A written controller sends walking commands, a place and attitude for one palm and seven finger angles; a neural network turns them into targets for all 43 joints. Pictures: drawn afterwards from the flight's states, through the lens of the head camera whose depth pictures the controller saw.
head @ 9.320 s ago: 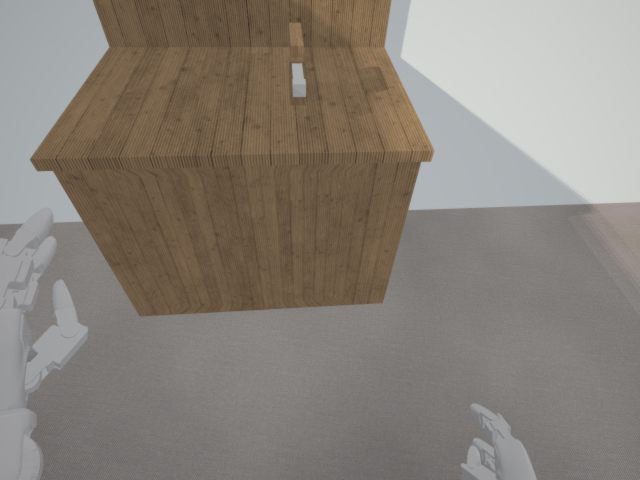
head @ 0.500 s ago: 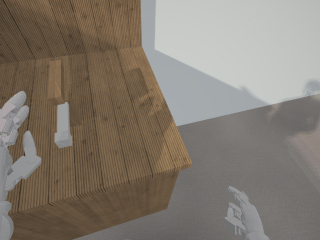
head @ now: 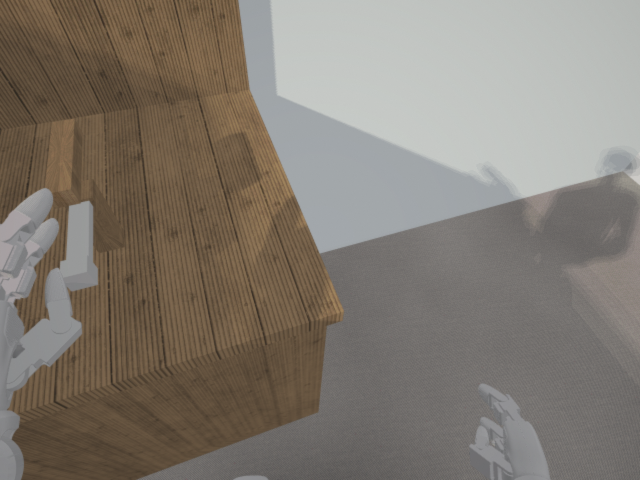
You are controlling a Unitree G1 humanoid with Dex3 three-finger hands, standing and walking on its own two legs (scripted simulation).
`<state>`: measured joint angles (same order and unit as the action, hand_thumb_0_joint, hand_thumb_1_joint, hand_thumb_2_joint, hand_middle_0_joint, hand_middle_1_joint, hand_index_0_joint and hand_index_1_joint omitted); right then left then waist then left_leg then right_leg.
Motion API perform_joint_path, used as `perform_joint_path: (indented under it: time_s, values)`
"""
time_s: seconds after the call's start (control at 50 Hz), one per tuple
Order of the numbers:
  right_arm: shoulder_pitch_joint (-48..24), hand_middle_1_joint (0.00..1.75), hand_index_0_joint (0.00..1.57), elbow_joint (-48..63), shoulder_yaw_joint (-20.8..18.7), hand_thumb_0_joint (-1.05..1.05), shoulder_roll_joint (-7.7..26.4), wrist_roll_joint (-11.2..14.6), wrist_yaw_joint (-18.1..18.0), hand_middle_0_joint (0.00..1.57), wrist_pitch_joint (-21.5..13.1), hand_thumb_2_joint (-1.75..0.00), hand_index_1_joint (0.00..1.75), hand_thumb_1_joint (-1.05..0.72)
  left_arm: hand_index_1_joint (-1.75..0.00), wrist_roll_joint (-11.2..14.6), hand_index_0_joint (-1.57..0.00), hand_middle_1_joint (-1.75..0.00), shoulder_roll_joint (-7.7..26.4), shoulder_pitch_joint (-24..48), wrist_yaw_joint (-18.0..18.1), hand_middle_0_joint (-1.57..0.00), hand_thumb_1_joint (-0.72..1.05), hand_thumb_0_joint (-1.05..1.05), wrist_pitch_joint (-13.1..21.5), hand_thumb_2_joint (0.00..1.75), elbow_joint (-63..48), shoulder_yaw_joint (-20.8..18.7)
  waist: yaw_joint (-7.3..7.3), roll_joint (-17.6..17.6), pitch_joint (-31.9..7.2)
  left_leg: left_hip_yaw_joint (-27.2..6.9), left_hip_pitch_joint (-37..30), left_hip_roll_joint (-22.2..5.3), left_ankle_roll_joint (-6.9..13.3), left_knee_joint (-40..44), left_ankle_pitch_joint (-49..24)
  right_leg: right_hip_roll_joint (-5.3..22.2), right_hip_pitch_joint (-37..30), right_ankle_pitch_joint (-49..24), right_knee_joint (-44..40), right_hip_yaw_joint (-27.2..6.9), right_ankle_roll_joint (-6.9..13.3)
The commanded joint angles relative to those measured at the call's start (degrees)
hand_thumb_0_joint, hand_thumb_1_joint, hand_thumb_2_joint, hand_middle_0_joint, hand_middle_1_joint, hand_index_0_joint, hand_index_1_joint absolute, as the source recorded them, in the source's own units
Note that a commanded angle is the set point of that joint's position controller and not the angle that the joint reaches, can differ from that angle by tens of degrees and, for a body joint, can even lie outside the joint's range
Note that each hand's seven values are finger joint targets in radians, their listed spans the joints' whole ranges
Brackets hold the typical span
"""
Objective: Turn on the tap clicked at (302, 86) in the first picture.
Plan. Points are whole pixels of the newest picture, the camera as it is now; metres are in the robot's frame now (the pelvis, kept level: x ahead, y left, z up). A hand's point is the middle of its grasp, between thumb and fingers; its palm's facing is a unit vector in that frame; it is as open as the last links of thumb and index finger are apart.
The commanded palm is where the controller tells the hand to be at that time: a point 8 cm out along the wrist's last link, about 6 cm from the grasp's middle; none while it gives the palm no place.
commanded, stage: shuffle to correct the standing spot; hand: left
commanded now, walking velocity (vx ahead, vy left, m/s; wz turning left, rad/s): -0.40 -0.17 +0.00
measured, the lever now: (79, 273) +0.31 +0.30 +0.09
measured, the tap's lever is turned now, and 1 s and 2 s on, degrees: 0 0 0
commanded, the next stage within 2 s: come to a stop and stand still in 2.00 s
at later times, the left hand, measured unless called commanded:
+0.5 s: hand (47, 347) +0.19 +0.24 +0.16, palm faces +0.35 -0.86 -0.38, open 7.4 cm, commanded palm +0.14 +0.28 +0.18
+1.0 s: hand (85, 302) +0.23 +0.22 +0.18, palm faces +0.31 -0.85 -0.43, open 7.4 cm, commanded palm +0.17 +0.27 +0.18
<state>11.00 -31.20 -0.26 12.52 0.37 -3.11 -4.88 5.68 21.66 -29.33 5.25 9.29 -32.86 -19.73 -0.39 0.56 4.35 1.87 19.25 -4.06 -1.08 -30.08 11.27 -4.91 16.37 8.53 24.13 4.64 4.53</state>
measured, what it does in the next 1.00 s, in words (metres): stands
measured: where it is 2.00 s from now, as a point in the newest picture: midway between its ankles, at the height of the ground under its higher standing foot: outside the picture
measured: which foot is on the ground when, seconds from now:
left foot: down 0.00-1.00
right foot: down 0.00-1.00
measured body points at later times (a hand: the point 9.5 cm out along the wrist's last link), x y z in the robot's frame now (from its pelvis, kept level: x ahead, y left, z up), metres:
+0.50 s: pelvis -0.02 +0.00 +0.00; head +0.01 +0.02 +0.45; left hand +0.17 +0.29 +0.19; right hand +0.16 -0.22 -0.08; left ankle +0.05 +0.13 -0.74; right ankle +0.05 -0.07 -0.73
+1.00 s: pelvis +0.02 -0.01 +0.00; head +0.06 +0.00 +0.45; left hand +0.21 +0.27 +0.20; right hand +0.20 -0.23 -0.08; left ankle +0.05 +0.13 -0.74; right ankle +0.05 -0.07 -0.74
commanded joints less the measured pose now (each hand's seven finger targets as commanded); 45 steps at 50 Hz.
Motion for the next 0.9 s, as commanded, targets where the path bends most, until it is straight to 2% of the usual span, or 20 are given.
perform_joint_path:
  time_s: [0.0,0.06,0.1,0.22,0.26,0.28,0.3,0.34,0.36,0.4,0.46,0.48,0.54,0.58,0.66,0.72,0.74,0.8,0.86,0.88]
  values:
    - [-4.17,0.30,0.20,8.42,-2.80,0.00,5.03,-0.09,-0.21,0.20,-3.04,-0.90,0.30,-0.90,-0.30,0.80,-0.20,-0.30,10.72,-0.59,0.85,-0.20,0.90,0.00,5.87,0.90,-14.33,-9.55,-1.07,1.99,-12.26,-3.73,-5.31,-1.67,1.76,0.85,-2.96,10.61,-1.89,-9.09,-4.91,-8.06,-3.56]
    - [-4.45,0.30,0.20,7.34,-3.03,0.00,4.68,-0.14,-0.58,0.20,-3.00,-0.90,0.30,-0.90,-0.30,0.85,-0.20,-0.30,11.59,-2.79,0.89,-0.20,0.90,0.00,6.21,0.90,-12.31,-11.57,-0.79,2.01,-13.49,-4.11,-6.20,-2.25,1.79,0.96,-3.34,10.68,-1.20,-9.88,-4.22,-7.83,-3.78]
    - [-4.10,0.30,0.20,7.33,-3.11,0.00,4.72,-0.27,-0.67,0.20,-2.87,-0.90,0.30,-0.90,-0.30,1.09,-0.20,-0.30,10.39,-1.69,0.46,-0.20,0.90,0.00,6.68,0.90,-12.47,-10.51,-0.51,0.47,-12.75,-4.18,-5.09,-2.34,1.84,1.63,-0.34,10.27,-0.24,-7.18,-4.82,-7.41,-4.55]
    - [-4.14,0.30,0.20,7.49,-2.57,0.00,5.39,0.09,-1.32,0.20,-3.23,-0.90,0.30,-0.90,-0.30,0.98,-0.20,-0.30,9.75,-0.66,0.89,-0.20,0.90,0.00,4.58,0.90,-11.30,-8.78,0.01,-0.67,-10.53,-3.93,-5.99,-2.41,2.43,1.26,11.63,10.63,6.81,14.87,-8.96,-9.00,-4.21]
    - [-4.56,0.30,0.20,7.32,-2.15,0.00,5.61,0.17,-1.51,0.20,-3.32,-0.90,0.30,-0.90,-0.30,0.57,-0.20,-0.30,10.75,0.58,1.47,-0.20,0.90,0.00,3.59,0.90,-11.90,-8.89,0.23,-0.87,-9.93,-3.93,-7.53,-2.35,2.47,1.17,12.23,10.80,8.85,18.69,-9.98,-9.52,-3.53]
    - [-3.98,0.30,0.20,7.37,-1.72,0.00,5.30,-0.12,-1.50,0.20,-3.27,-0.90,0.30,-0.90,-0.30,0.61,-0.20,-0.30,8.88,1.26,1.40,-0.20,0.90,0.00,3.38,0.90,-12.45,-6.83,0.55,-0.28,-9.89,-4.52,-6.68,-2.81,2.76,2.72,12.59,10.14,7.91,18.67,-9.13,-8.50,-3.53]
    - [-4.65,0.30,0.20,7.76,-1.72,0.00,5.53,-0.16,-1.54,0.20,-3.38,-0.90,0.30,-0.90,-0.30,0.41,-0.20,-0.30,9.73,1.43,1.58,-0.20,0.90,0.00,3.07,0.90,-12.05,-7.46,0.15,0.34,-8.63,-5.23,-4.74,-3.47,3.00,4.07,13.52,9.29,7.15,18.70,-8.57,-8.44,-4.06]
    - [-4.63,0.30,0.20,8.02,-1.44,0.00,5.80,-0.08,-1.34,0.20,-3.71,-0.90,0.30,-0.90,-0.30,0.12,-0.20,-0.30,9.36,2.81,1.71,-0.20,0.90,0.00,2.87,0.90,-12.81,-6.87,0.03,2.84,-7.63,-6.84,-1.25,-4.60,3.37,7.08,15.43,7.98,3.88,16.96,-6.69,-7.94,-4.45]
    - [-5.60,0.30,0.20,8.01,-1.33,0.00,6.08,0.01,-1.43,0.20,-3.70,-0.90,0.30,-0.90,-0.30,-0.24,-0.20,-0.30,10.71,3.64,2.07,-0.20,0.90,0.00,2.74,0.90,-13.44,-7.88,-0.04,5.43,-7.59,-7.89,-0.70,-5.35,3.52,9.40,16.23,7.26,2.38,15.89,-5.74,-7.75,-4.46]
    - [-5.16,0.30,0.20,8.24,-1.39,0.00,6.19,-0.13,-1.21,0.20,-3.65,-0.90,0.30,-0.90,-0.30,-0.44,-0.20,-0.30,9.55,4.47,2.13,-0.20,0.90,0.00,2.82,0.90,-13.21,-7.01,-0.22,7.59,-7.58,-9.51,3.14,-6.69,3.97,12.38,18.27,5.82,-2.48,12.66,-2.80,-6.75,-4.79]
    - [-5.65,0.30,0.20,8.49,-1.49,0.00,6.20,0.36,-0.68,0.20,-3.53,-0.90,0.30,-0.90,-0.30,-0.90,-0.20,-0.30,10.18,4.47,2.24,-0.20,0.90,0.00,2.52,0.90,-12.81,-7.67,-0.37,8.88,-7.71,-9.65,3.53,-6.68,3.85,13.17,18.58,5.49,-4.80,10.54,-2.19,-6.37,-4.36]
    - [-5.13,0.30,0.20,8.37,-1.42,0.00,5.99,0.14,-0.52,0.20,-3.36,-0.90,0.30,-0.90,-0.30,-0.81,-0.20,-0.30,8.78,4.08,2.01,-0.20,0.90,0.00,2.41,0.90,-11.78,-6.46,-0.17,8.28,-7.63,-8.94,3.99,-6.55,3.80,13.11,18.51,5.41,-5.48,9.94,-2.12,-6.07,-4.35]
    - [-4.47,0.30,0.20,8.65,-1.72,0.00,6.06,0.29,0.04,0.20,-3.33,-0.90,0.30,-0.90,-0.30,-0.81,-0.20,-0.30,8.73,3.25,1.69,-0.20,0.90,0.00,2.17,0.90,-10.87,-6.47,-0.35,5.94,-7.39,-7.16,2.92,-5.45,3.15,10.52,15.64,6.22,-5.16,9.01,-4.17,-6.62,-3.95]
    - [-4.80,0.30,0.20,8.43,-1.47,0.00,5.90,0.25,0.17,0.20,-3.09,-0.90,0.30,-0.90,-0.30,-0.66,-0.20,-0.30,8.51,3.30,1.66,-0.20,0.90,0.00,1.85,0.90,-9.78,-6.09,-0.21,3.74,-7.32,-5.94,1.44,-4.53,2.81,9.40,16.02,6.97,-3.22,12.03,-6.23,-7.42,-3.72]
    - [-4.73,0.30,0.20,7.81,-1.65,0.00,5.73,0.59,0.06,0.20,-2.93,-0.90,0.30,-0.90,-0.30,-0.17,-0.20,-0.30,10.01,4.01,2.13,-0.20,0.90,0.00,0.99,0.90,-10.25,-6.95,0.00,-0.67,-8.07,-2.84,-5.88,-1.92,2.12,1.25,10.25,11.08,3.83,15.92,-10.83,-11.29,-1.71]
    - [-4.53,0.30,0.20,7.57,-1.67,0.00,5.59,0.45,-0.18,0.20,-2.93,-0.90,0.30,-0.90,-0.30,0.44,-0.20,-0.30,9.47,3.62,2.27,-0.20,0.90,0.00,0.48,0.90,-10.09,-6.36,0.10,-1.63,-10.07,-2.97,-6.52,-2.24,2.41,0.58,4.95,11.49,1.33,8.45,-8.44,-10.77,-1.94]
    - [-4.61,0.30,0.20,7.56,-1.77,0.00,5.69,0.60,-0.20,0.20,-2.89,-0.90,0.30,-0.90,-0.30,0.61,-0.20,-0.30,9.18,3.65,2.30,-0.20,0.90,0.00,0.51,0.90,-11.02,-6.07,0.09,-0.32,-11.23,-3.33,-6.75,-2.42,2.44,0.88,3.28,11.49,-0.22,5.10,-7.09,-10.47,-2.03]
    - [-5.29,0.30,0.20,8.05,-1.66,0.00,5.56,0.48,-0.52,0.20,-2.66,-0.90,0.30,-0.90,-0.30,0.84,-0.20,-0.30,10.08,3.06,2.47,-0.20,0.90,0.00,1.07,0.90,-13.54,-6.90,-0.26,2.19,-9.75,-4.72,-5.01,-3.32,2.21,3.06,-0.67,10.19,-1.81,-1.60,-5.25,-8.82,-3.08]
    - [-6.15,0.30,0.20,8.08,-1.62,0.00,5.08,0.05,-0.52,0.20,-2.20,-0.90,0.30,-0.90,-0.30,0.50,-0.20,-0.30,12.13,1.95,2.41,-0.20,0.90,0.00,2.03,0.90,-15.99,-9.06,-0.77,5.55,-10.73,-6.05,-5.27,-4.53,2.09,3.12,-11.98,9.14,-4.86,-11.70,-2.40,-7.36,-3.91]
    - [-5.32,0.30,0.20,7.93,-1.63,0.00,4.80,-0.29,-0.43,0.20,-1.77,-0.90,0.30,-0.90,-0.30,0.71,-0.20,-0.30,10.80,1.11,2.08,-0.20,0.90,0.00,2.50,0.90,-15.76,-8.23,-0.68,5.01,-12.05,-5.92,-5.33,-4.81,2.10,3.03,-14.64,8.64,-6.32,-13.54,-1.96,-6.49,-4.48]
